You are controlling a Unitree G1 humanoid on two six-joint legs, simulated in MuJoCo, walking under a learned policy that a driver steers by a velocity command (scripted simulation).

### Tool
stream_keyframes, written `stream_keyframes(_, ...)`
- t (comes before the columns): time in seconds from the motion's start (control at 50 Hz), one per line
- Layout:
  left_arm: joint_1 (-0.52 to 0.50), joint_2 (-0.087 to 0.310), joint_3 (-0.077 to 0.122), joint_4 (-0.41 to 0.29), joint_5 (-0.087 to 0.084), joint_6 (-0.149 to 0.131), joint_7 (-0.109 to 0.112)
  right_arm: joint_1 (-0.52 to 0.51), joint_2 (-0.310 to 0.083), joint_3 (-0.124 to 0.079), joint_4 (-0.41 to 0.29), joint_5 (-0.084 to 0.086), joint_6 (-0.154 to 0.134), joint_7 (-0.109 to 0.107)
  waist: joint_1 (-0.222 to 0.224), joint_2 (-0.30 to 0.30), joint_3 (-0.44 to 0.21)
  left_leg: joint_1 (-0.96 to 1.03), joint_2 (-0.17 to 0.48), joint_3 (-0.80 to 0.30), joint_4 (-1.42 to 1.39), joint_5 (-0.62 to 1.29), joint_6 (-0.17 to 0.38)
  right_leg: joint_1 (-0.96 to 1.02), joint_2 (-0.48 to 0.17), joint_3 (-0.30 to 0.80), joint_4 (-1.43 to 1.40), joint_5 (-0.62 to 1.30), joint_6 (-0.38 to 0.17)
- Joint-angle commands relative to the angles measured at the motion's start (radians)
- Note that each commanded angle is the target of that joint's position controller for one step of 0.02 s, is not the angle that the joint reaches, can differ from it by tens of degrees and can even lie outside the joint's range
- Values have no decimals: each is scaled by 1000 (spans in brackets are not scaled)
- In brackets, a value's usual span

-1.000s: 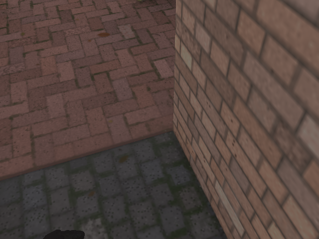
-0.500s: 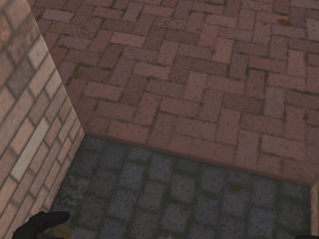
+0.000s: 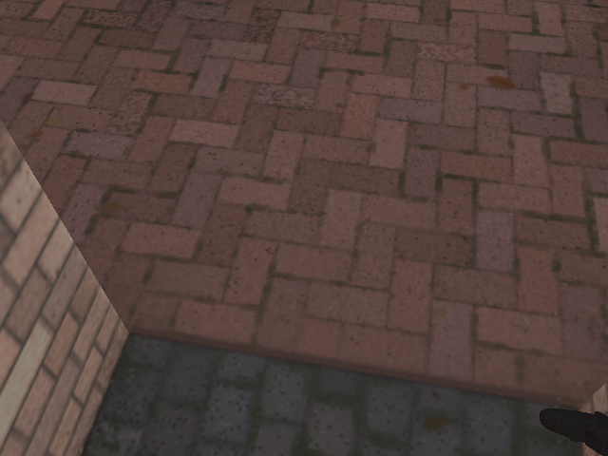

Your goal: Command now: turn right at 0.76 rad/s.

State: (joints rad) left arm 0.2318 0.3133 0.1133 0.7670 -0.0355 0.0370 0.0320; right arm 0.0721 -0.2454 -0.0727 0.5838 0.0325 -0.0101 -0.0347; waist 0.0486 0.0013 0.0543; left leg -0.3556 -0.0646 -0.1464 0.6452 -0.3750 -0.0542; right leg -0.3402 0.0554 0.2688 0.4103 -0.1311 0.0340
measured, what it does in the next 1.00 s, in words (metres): steps on the spot: left foot, then right foot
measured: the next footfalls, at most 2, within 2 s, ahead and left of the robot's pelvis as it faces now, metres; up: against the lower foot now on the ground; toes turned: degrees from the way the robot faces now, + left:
left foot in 0.04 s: +0.05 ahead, +0.13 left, +0.00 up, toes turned -10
right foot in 0.52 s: +0.00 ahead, -0.09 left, +0.00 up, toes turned -31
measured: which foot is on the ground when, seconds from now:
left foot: up 0.00-0.02, down 0.04-0.52, up 0.54-1.00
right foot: down 0.00-0.04, up 0.06-0.50, down 0.52-1.00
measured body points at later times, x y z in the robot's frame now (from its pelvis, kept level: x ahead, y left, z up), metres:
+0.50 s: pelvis +0.01 +0.03 -0.01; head +0.06 -0.01 +0.44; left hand +0.30 +0.17 -0.10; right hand +0.01 -0.29 -0.12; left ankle +0.01 +0.13 -0.74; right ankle -0.03 -0.07 -0.73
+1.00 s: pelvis +0.05 +0.05 +0.00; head +0.06 +0.06 +0.45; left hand +0.22 +0.32 -0.11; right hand +0.11 -0.26 -0.08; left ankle +0.09 +0.20 -0.68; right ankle -0.03 -0.07 -0.74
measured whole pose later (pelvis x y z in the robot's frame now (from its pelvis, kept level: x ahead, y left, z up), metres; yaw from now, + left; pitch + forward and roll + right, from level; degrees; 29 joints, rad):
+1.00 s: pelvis +0.05 +0.05 +0.00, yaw -9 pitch +0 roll +0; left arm 0.20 0.34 0.09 0.82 -0.02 -0.03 0.04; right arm 0.26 -0.29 -0.10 0.63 0.04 0.04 0.01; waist -0.04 -0.03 0.01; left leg -0.48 0.13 0.05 0.96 -0.37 0.00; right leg -0.03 -0.16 -0.36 0.33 -0.26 0.05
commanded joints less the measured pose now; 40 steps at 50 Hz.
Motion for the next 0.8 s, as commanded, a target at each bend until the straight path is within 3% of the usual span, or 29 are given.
stream_keyframes(0.02,-74,149,41,-98,-16,-12,-8,142,-72,-36,0,6,-4,6,-99,-197,-183,233,-46,84,-264,165,24,40,-102,178,-29,139,-159)
stream_keyframes(0.04,-83,113,32,-111,-23,-16,-9,188,-112,-50,7,-2,5,0,-107,-152,-181,356,45,35,-308,224,54,-80,-73,159,41,-21,-111)
stream_keyframes(0.06,-39,47,13,-123,-15,-23,-12,165,-193,-65,-16,-39,19,-1,-64,115,-199,452,309,-221,-333,412,162,-269,70,-25,308,-377,-44)
stream_keyframes(0.08,-7,93,24,-137,6,-41,-7,115,-217,-72,-37,-93,15,13,-22,268,-218,324,478,-388,-369,468,272,-311,22,-74,492,-497,-10)
stream_keyframes(0.1,34,161,49,-109,21,-41,-4,18,-169,-63,-69,-78,5,10,18,189,-161,279,447,-331,-392,427,279,-300,-53,-111,656,-438,16)
stream_keyframes(0.12,45,191,61,-81,17,-27,-1,-27,-121,-50,-73,-65,-1,4,22,122,-114,231,367,-192,-367,400,241,-299,-59,-137,742,-364,27)
stream_keyframes(0.16,82,159,55,-69,20,3,2,-65,-98,-42,-76,-42,-9,-7,28,119,-72,202,284,-20,-348,447,209,-311,-77,-174,854,-263,44)
stream_keyframes(0.2,10,103,33,-113,8,1,-14,-7,-91,-42,-51,-52,-7,-13,-27,122,-44,218,251,74,-352,478,225,-341,-100,-237,815,-204,64)
stream_keyframes(0.22,-15,114,35,-121,-5,7,-18,32,-96,-41,-41,-57,-10,-10,-61,101,-56,266,266,84,-351,527,248,-354,-116,-246,765,-185,78)
stream_keyframes(0.24,-39,91,25,-134,-11,4,-19,47,-95,-40,-23,-57,-13,-18,-76,105,-56,320,272,88,-344,567,243,-371,-115,-251,692,-181,76)
stream_keyframes(0.26,-68,73,13,-147,2,5,-21,95,-112,-46,-2,-66,-17,-22,-107,129,-69,366,299,96,-342,570,254,-381,-131,-253,663,-175,82)
stream_keyframes(0.3,-87,72,9,-177,-10,1,-30,95,-141,-51,12,-73,-10,-22,-102,122,-82,406,338,88,-331,572,275,-365,-150,-266,611,-226,73)
stream_keyframes(0.34,-93,76,3,-187,1,-3,-36,62,-159,-54,10,-69,-4,-15,-94,132,-83,402,351,126,-327,653,284,-336,-162,-289,569,-224,63)
stream_keyframes(0.38,-90,49,-10,-188,17,7,-54,58,-182,-61,14,-71,1,-5,-84,118,-102,384,362,185,-296,736,290,-262,-148,-325,524,-241,59)
stream_keyframes(0.42,-127,45,-14,-200,-9,16,-72,58,-197,-67,13,-44,5,8,-85,97,-104,377,351,240,-277,765,269,-197,-131,-361,442,-245,48)
stream_keyframes(0.46,-124,7,-34,-193,7,33,-61,47,-188,-63,13,-29,21,27,-71,118,-119,344,340,236,-214,817,265,-84,-92,-378,321,-287,20)
stream_keyframes(0.48,-92,5,-36,-176,15,38,-56,38,-184,-57,10,-18,21,37,-39,95,-137,331,328,240,-155,836,251,2,-64,-383,186,-217,-5)
stream_keyframes(0.5,-38,22,-34,-148,27,35,-46,49,-169,-47,22,-7,14,47,2,47,-154,280,288,267,-68,796,204,151,-43,-366,-27,5,-42)
stream_keyframes(0.52,-8,110,-20,-147,43,36,-23,83,-133,-34,32,-33,-8,57,-12,-86,-206,76,220,303,44,451,101,431,-163,-219,-35,448,-82)
stream_keyframes(0.54,-33,186,-28,-155,84,28,2,116,-53,10,16,-83,-16,72,-62,-278,-342,-104,146,218,275,-265,9,574,-486,92,46,958,-300)
stream_keyframes(0.56,-4,72,-54,-122,97,14,2,139,-131,-12,62,-50,-9,67,-9,-84,-435,-63,135,-8,374,-323,-29,483,-527,34,33,844,-405)
stream_keyframes(0.58,-54,72,-57,-104,92,2,-10,117,-174,-27,61,-9,-2,69,-32,-63,-344,-121,133,-16,417,-315,-28,471,-450,-66,34,743,-367)
stream_keyframes(0.6,-102,99,-45,-87,80,-5,-11,103,-164,-27,64,0,3,61,-49,-83,-255,-212,131,0,430,-281,-26,459,-399,-116,24,639,-313)
stream_keyframes(0.64,-156,121,-40,-90,81,-6,9,110,-194,-40,91,-10,30,29,-58,-94,-129,-229,85,20,539,-140,-53,320,-385,-193,-20,622,-281)
stream_keyframes(0.66,-174,117,-42,-99,90,-2,20,136,-216,-48,99,-17,44,16,-66,-97,-113,-219,71,38,596,-97,-65,276,-391,-231,-54,586,-286)
stream_keyframes(0.68,-181,89,-52,-106,90,1,21,164,-216,-56,92,-8,51,6,-76,-137,-97,-216,69,64,637,-75,-76,248,-388,-270,-77,515,-283)
stream_keyframes(0.72,-199,58,-62,-109,95,0,34,166,-186,-54,79,-3,64,-9,-76,-150,-55,-233,80,103,623,-16,-82,219,-374,-326,-120,324,-260)
stream_keyframes(0.76,-166,65,-62,-80,100,8,56,128,-162,-52,48,-10,74,-5,-71,-152,-40,-235,97,115,585,8,-75,210,-401,-343,-151,245,-243)
stream_keyframes(0.8,-170,96,-48,-72,93,9,60,128,-123,-44,19,-17,76,6,-85,-168,-54,-238,121,134,505,32,-65,247,-406,-377,-150,205,-231)
Over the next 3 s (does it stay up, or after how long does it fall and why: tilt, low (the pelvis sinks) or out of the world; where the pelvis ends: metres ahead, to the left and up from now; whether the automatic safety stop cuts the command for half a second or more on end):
stays up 0.91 0.09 -0.03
